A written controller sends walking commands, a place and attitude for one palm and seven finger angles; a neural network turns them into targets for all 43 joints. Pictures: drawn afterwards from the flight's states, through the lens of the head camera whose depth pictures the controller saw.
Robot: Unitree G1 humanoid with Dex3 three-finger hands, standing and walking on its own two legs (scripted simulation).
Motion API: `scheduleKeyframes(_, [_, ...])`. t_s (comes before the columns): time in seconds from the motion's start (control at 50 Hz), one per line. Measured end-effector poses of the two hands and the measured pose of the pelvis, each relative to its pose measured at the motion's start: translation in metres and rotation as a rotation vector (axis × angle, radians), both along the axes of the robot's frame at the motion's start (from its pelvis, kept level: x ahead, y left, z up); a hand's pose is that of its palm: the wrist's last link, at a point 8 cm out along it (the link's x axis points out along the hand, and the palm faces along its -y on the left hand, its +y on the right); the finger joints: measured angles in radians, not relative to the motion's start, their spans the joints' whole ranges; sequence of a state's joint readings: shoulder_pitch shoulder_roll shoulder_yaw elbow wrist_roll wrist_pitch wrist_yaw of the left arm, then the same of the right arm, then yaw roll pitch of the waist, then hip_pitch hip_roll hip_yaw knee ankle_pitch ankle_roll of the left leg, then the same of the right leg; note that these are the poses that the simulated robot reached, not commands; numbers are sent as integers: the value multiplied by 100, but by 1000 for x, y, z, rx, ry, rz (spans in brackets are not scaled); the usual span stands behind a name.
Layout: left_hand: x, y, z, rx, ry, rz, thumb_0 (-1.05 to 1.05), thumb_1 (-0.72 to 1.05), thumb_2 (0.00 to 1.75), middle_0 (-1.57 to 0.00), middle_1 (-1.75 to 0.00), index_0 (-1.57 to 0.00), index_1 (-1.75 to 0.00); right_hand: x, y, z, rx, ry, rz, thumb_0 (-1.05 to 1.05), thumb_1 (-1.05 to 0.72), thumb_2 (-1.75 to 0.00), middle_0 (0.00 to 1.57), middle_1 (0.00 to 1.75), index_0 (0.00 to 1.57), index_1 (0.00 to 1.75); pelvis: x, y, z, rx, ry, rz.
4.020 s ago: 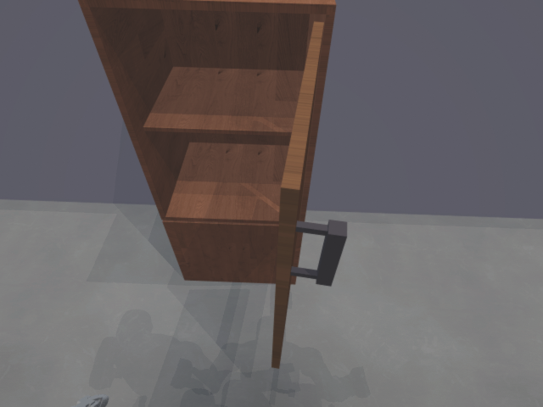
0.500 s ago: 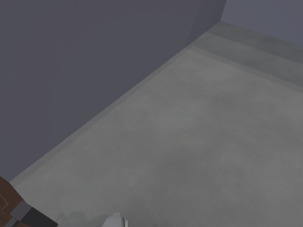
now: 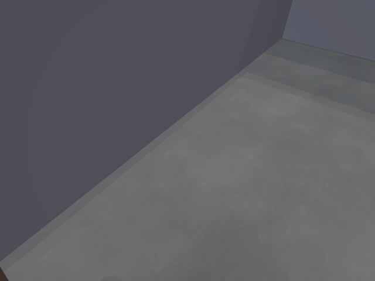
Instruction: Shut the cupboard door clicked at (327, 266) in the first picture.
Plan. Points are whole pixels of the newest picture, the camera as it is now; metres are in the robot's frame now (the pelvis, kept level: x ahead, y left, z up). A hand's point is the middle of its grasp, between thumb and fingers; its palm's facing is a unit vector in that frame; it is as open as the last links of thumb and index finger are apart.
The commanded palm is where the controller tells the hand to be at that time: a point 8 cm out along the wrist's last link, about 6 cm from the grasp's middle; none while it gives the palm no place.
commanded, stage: walk to a spot facing it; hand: left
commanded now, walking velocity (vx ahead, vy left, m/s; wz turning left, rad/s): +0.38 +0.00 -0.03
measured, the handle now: out of the picture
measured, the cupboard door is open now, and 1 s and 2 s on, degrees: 100 100 100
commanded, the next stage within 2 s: turn to face it in 1.08 s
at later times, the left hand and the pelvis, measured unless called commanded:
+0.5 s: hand out of the picture +0.13 +0.13 -0.15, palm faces +0.17 -0.98 -0.10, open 7.4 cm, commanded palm none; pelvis +0.18 +0.00 +0.03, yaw +1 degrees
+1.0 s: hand (159, 155) +0.54 +0.21 -0.14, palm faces -0.11 -0.98 -0.17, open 7.4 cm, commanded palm none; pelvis +0.42 +0.04 +0.03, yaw -6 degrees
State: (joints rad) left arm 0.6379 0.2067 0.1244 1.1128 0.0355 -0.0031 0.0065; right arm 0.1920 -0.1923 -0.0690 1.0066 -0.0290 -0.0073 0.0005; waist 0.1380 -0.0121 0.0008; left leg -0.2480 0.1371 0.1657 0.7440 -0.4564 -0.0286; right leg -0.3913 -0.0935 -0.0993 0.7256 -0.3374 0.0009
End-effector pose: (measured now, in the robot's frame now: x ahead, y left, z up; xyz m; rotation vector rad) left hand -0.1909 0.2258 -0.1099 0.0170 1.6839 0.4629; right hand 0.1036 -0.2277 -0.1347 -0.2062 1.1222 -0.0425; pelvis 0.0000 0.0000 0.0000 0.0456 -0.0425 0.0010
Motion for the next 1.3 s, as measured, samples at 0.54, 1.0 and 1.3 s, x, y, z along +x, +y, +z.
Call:
scheduleKeyframes(0.54, [326,-35,-16,-162,-250,-141,0,91,89,-20,-30,-20,-30,188,30,21,43,72,-42,0,-92,-90,20,30,20,30,201,11,21,-49,53,24])
scheduleKeyframes(1.0, [726,38,0,-104,-478,-481,0,91,89,-19,-29,-19,-30,218,70,27,28,379,-341,0,-92,-90,20,30,20,30,418,44,28,-35,43,-109])
scheduleKeyframes(1.3, [851,-13,-2,-64,-491,-509,-3,95,89,-20,-30,-20,-30,402,13,12,46,242,-379,0,-91,-90,20,30,20,30,549,-6,23,-55,32,-163])
